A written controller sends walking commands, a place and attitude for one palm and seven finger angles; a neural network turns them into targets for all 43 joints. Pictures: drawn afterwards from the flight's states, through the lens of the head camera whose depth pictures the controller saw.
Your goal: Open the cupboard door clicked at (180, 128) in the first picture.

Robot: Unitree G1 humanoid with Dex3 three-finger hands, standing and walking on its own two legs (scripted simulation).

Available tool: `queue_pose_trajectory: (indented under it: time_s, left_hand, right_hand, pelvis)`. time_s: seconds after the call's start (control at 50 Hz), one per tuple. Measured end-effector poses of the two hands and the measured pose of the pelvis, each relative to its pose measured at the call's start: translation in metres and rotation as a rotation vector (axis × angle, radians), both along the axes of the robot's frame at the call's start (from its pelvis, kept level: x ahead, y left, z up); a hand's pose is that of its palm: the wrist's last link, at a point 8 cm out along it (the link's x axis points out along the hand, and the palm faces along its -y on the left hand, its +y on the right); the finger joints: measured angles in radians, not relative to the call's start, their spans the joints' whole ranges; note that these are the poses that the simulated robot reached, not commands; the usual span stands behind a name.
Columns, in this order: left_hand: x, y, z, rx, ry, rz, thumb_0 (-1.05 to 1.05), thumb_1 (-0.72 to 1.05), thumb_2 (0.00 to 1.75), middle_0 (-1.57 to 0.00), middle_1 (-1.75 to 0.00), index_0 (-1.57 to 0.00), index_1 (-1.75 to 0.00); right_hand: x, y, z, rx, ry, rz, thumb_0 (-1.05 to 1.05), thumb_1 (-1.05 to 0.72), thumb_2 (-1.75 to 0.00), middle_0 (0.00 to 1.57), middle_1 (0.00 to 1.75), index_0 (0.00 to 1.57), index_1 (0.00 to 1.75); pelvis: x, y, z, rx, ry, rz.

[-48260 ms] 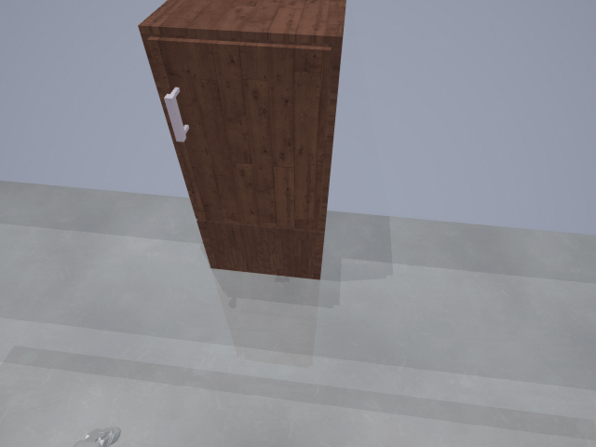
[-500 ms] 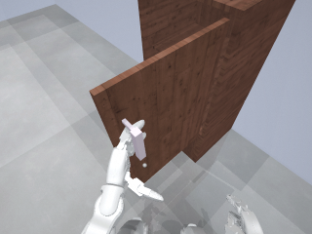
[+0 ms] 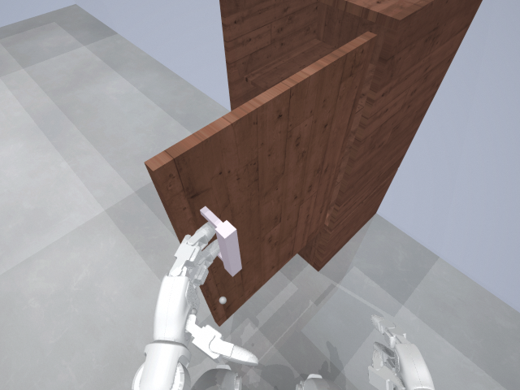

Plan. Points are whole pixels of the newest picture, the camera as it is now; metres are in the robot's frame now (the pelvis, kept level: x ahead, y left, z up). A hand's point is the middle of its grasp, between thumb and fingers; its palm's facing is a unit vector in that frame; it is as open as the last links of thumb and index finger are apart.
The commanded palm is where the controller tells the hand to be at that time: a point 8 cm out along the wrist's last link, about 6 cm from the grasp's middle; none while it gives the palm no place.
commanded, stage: slide the hand sideways off the handle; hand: left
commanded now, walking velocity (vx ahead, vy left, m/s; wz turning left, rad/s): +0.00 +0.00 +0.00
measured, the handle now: (221, 242) +0.32 +0.08 +0.06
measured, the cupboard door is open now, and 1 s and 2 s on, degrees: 90 90 90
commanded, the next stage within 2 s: draw the hand back to the body in 0.52 s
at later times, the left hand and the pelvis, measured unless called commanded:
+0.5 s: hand (175, 337) +0.19 +0.12 +0.05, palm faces +0.05 -1.00 -0.03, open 16.2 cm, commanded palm +0.16 +0.18 +0.05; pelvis +0.00 -0.01 -0.01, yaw +1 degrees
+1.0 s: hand (130, 328) +0.19 +0.16 +0.10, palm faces +0.04 -1.00 -0.05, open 16.3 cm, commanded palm +0.16 +0.22 +0.12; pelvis +0.01 +0.01 +0.01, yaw +1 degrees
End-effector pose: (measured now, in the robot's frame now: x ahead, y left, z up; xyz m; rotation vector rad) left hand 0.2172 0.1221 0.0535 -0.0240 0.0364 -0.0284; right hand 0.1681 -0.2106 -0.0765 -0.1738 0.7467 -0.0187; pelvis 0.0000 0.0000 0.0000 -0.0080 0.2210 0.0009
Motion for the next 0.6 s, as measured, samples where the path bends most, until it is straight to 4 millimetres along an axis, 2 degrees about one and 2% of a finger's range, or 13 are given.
queue_pose_trajectory:
  time_s: [0.22,0.42,0.6]
  left_hand:
    - [-0.024,0.021,-0.004,0.033,0.022,0.037,-0.02,-0.5,0.3,-0.21,-0.33,-0.24,-0.34]
    - [-0.044,0.048,0.0,0.053,0.012,0.099,-0.02,-0.5,0.3,-0.17,-0.31,-0.2,-0.32]
    - [-0.057,0.054,-0.005,0.04,0.021,0.041,-0.02,-0.5,0.3,-0.15,-0.3,-0.16,-0.3]
  right_hand:
    - [0.015,-0.013,-0.004,-0.015,-0.022,0.005,0.01,-0.9,-0.9,0.2,0.3,0.2,0.3]
    - [0.019,-0.022,-0.01,-0.026,-0.042,-0.005,0.01,-0.9,-0.9,0.2,0.3,0.2,0.3]
    - [0.015,-0.023,-0.012,-0.044,-0.067,-0.018,0.01,-0.9,-0.9,0.2,0.3,0.2,0.3]
  pelvis:
    - [0.006,-0.008,-0.006,0.001,0.023,0.008]
    - [0.004,-0.014,-0.012,-0.002,0.033,0.019]
    - [-0.003,-0.013,-0.018,-0.011,0.035,0.025]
